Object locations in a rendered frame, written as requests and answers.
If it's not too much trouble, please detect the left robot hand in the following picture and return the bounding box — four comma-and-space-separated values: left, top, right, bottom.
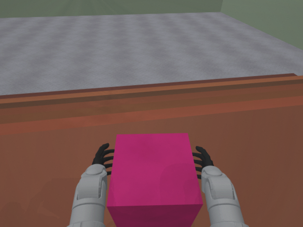
92, 143, 115, 175

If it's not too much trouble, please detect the right robot hand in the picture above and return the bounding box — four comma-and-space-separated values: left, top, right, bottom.
192, 146, 214, 179

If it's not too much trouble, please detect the left robot forearm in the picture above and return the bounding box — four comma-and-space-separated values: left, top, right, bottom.
67, 164, 107, 227

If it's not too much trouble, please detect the right robot forearm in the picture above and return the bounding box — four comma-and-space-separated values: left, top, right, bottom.
201, 166, 249, 227

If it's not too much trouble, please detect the carton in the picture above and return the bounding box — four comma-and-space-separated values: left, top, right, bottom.
107, 133, 203, 227

